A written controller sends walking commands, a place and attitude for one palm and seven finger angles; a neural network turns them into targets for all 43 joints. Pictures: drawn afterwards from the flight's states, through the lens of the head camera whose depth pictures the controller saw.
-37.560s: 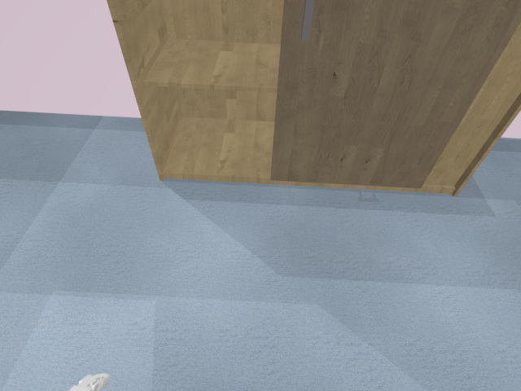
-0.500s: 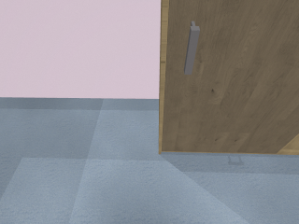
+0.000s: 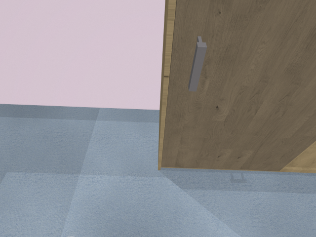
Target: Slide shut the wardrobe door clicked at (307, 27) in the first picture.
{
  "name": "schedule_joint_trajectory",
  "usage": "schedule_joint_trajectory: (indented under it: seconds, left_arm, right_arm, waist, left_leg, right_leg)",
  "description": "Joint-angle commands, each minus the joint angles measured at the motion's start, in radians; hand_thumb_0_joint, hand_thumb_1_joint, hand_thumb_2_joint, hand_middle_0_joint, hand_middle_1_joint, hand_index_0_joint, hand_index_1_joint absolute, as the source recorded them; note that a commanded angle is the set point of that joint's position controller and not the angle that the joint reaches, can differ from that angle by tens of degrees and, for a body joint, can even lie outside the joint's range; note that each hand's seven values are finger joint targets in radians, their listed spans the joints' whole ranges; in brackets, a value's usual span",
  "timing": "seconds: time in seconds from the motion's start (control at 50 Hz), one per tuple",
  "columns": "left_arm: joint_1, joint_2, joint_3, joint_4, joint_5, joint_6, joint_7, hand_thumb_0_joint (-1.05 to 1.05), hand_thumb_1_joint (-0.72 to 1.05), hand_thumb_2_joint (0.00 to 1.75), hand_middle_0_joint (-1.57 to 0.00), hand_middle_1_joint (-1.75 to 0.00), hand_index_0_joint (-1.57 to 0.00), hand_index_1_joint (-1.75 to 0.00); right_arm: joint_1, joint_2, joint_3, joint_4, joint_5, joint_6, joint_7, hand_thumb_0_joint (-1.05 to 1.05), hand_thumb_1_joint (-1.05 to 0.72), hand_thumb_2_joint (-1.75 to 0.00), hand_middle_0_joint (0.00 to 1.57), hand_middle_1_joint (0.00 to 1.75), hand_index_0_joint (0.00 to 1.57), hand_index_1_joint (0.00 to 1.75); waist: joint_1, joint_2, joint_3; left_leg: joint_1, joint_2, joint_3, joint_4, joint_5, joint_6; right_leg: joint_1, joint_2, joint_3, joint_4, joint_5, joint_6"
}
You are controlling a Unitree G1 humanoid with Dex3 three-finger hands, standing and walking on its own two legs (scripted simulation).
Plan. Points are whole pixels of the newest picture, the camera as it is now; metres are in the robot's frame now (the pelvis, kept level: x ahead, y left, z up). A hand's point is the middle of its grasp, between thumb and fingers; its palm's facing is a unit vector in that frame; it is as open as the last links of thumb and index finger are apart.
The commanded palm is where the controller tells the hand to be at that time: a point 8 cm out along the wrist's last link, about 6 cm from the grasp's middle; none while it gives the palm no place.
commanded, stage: let the arm hang, fingers relaxed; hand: right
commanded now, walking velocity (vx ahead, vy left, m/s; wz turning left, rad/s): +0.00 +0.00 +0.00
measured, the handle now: (195, 64) +0.61 -0.08 +0.11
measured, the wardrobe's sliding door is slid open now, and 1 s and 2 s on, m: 0.00 0.00 0.00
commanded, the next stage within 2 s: look to check the result in 0.18 s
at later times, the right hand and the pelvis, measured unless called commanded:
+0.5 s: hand out of the picture +0.11 -0.22 -0.15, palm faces -0.02 +0.94 -0.34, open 7.4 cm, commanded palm none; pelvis +0.02 +0.02 +0.00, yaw +0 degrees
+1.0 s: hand out of the picture +0.11 -0.19 -0.15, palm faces -0.03 +0.95 -0.31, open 7.4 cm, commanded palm none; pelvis +0.03 +0.04 +0.00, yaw +0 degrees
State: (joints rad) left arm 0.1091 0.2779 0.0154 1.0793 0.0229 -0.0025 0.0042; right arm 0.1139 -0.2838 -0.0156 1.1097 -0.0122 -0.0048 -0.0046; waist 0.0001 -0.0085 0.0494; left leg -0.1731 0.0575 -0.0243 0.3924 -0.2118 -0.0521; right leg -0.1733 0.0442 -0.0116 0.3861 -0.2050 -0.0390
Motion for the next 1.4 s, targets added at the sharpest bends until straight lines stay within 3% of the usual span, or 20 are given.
schedule_joint_trajectory:
  seconds: [0.0,0.12,0.32,0.46,0.54,0.92,1.0,1.38]
  left_arm:
    - [-0.018,0.189,0.032,-0.037,-0.002,-0.020,0.009,0.00,0.90,0.90,-0.20,-0.30,-0.20,-0.30]
    - [-0.045,0.218,0.032,-0.039,-0.003,-0.023,0.009,0.00,0.90,0.90,-0.20,-0.30,-0.20,-0.30]
    - [-0.059,0.234,0.025,-0.035,-0.004,-0.018,0.010,0.00,0.90,0.90,-0.20,-0.30,-0.20,-0.30]
    - [-0.047,0.241,0.023,-0.030,-0.002,-0.017,0.013,0.00,0.90,0.90,-0.20,-0.30,-0.20,-0.30]
    - [-0.042,0.234,0.021,-0.024,-0.002,-0.014,0.014,0.00,0.90,0.90,-0.20,-0.30,-0.20,-0.30]
    - [-0.031,0.229,0.023,-0.018,-0.004,-0.014,0.017,0.00,0.90,0.90,-0.20,-0.30,-0.20,-0.30]
    - [-0.036,0.230,0.024,-0.015,-0.003,-0.015,0.017,0.00,0.90,0.90,-0.20,-0.30,-0.20,-0.30]
    - [-0.040,0.251,0.026,-0.014,-0.004,-0.018,0.014,0.00,0.90,0.90,-0.20,-0.30,-0.20,-0.30]
  right_arm:
    - [-0.031,-0.195,-0.035,-0.045,-0.002,-0.025,-0.011,0.00,-0.90,-0.90,0.20,0.30,0.20,0.30]
    - [-0.050,-0.214,-0.040,-0.051,-0.002,-0.031,-0.012,0.00,-0.90,-0.90,0.20,0.30,0.20,0.30]
    - [-0.071,-0.229,-0.037,-0.055,0.001,-0.030,-0.010,0.00,-0.90,-0.90,0.20,0.30,0.20,0.30]
    - [-0.073,-0.235,-0.037,-0.054,0.003,-0.030,-0.013,0.00,-0.90,-0.90,0.20,0.30,0.20,0.30]
    - [-0.071,-0.230,-0.036,-0.051,0.003,-0.028,-0.013,0.00,-0.90,-0.90,0.20,0.30,0.20,0.30]
    - [-0.058,-0.230,-0.040,-0.048,0.004,-0.034,-0.014,0.00,-0.90,-0.90,0.20,0.30,0.20,0.30]
    - [-0.066,-0.228,-0.040,-0.047,0.004,-0.032,-0.012,0.00,-0.90,-0.90,0.20,0.30,0.20,0.30]
    - [-0.073,-0.245,-0.038,-0.045,0.004,-0.033,-0.010,0.00,-0.90,-0.90,0.20,0.30,0.20,0.30]
  waist:
    - [0.004,0.001,-0.079]
    - [0.004,0.004,-0.125]
    - [0.005,0.011,-0.112]
    - [0.007,0.019,-0.131]
    - [0.007,0.029,-0.102]
    - [0.008,0.028,-0.108]
    - [0.010,0.004,-0.086]
    - [0.009,0.018,-0.096]
  left_leg:
    - [0.028,0.061,-0.039,-0.056,0.169,0.068]
    - [0.068,0.066,-0.038,-0.055,0.251,0.071]
    - [0.093,0.066,-0.040,-0.086,0.254,0.076]
    - [0.115,0.069,-0.040,-0.076,0.335,0.081]
    - [0.105,0.067,-0.042,-0.090,0.308,0.083]
    - [0.113,0.061,-0.058,-0.108,0.328,0.087]
    - [0.103,0.061,-0.064,-0.113,0.303,0.088]
    - [0.105,0.062,-0.065,-0.117,0.281,0.085]
  right_leg:
    - [0.052,-0.145,0.108,-0.073,0.214,0.006]
    - [0.093,-0.153,0.100,-0.063,0.298,0.013]
    - [0.094,-0.154,0.090,-0.081,0.263,0.021]
    - [0.121,-0.159,0.080,-0.075,0.323,0.025]
    - [0.110,-0.158,0.077,-0.086,0.282,0.026]
    - [0.125,-0.162,0.065,-0.090,0.253,0.031]
    - [0.113,-0.162,0.065,-0.099,0.230,0.033]
    - [0.120,-0.167,0.071,-0.110,0.227,0.030]
